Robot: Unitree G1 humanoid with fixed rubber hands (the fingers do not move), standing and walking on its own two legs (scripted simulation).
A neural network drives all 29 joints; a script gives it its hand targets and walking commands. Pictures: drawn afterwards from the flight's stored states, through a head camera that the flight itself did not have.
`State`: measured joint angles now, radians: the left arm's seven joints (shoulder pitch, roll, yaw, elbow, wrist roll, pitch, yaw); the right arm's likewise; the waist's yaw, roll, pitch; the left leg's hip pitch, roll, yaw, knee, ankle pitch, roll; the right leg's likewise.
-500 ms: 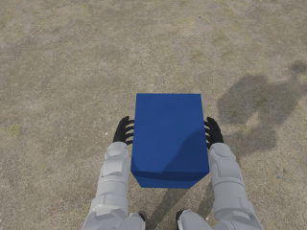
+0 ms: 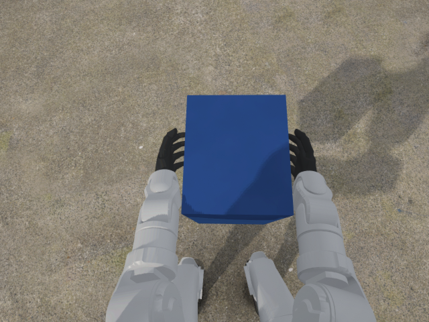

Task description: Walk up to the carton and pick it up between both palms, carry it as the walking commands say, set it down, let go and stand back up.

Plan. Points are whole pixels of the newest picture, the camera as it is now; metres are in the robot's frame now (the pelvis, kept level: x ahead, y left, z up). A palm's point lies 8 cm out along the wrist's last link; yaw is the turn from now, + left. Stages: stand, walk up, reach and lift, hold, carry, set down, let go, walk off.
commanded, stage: set down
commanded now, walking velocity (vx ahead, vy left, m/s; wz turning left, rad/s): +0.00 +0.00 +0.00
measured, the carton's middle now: (233, 172) +0.40 -0.04 -0.11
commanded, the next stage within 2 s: none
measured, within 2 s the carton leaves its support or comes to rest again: neither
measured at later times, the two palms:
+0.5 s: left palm (174, 167) +0.43 +0.09 -0.15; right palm (288, 172) +0.40 -0.16 -0.14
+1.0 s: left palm (181, 169) +0.45 +0.09 -0.23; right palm (279, 174) +0.42 -0.17 -0.23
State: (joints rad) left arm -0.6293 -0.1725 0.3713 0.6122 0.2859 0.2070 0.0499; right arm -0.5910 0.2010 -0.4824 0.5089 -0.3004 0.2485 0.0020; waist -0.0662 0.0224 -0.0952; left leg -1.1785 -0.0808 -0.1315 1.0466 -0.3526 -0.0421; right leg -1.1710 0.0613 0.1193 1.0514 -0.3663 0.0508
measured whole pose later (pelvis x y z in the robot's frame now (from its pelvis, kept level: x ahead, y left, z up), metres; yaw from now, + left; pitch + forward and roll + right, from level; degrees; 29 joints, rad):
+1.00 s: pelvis -0.03 +0.01 -0.14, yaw -1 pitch +42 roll -1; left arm -1.00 -0.07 0.40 0.79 0.25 0.20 0.12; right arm -0.92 0.09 -0.53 0.67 -0.23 0.22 -0.06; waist -0.07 0.04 -0.12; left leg -1.85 -0.16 -0.14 1.62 -0.50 -0.07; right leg -1.82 0.12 0.13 1.61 -0.52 0.11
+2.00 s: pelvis -0.04 +0.00 -0.26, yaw -1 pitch +46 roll -2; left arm -1.33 0.06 0.35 0.89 0.18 0.21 0.15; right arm -1.23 -0.03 -0.51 0.73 -0.19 0.24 -0.10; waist -0.06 0.03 0.11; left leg -2.23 -0.20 -0.13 1.99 -0.56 -0.11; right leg -2.21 0.16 0.11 1.98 -0.57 0.13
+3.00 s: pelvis -0.04 +0.01 -0.29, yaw -2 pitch +40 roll -1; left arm -1.40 0.13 0.32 1.01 0.13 0.17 0.15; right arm -1.29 -0.07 -0.47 0.84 -0.16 0.21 -0.08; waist -0.06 0.04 0.25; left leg -2.24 -0.17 -0.09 2.15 -0.62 -0.09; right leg -2.22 0.13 0.09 2.14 -0.62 0.11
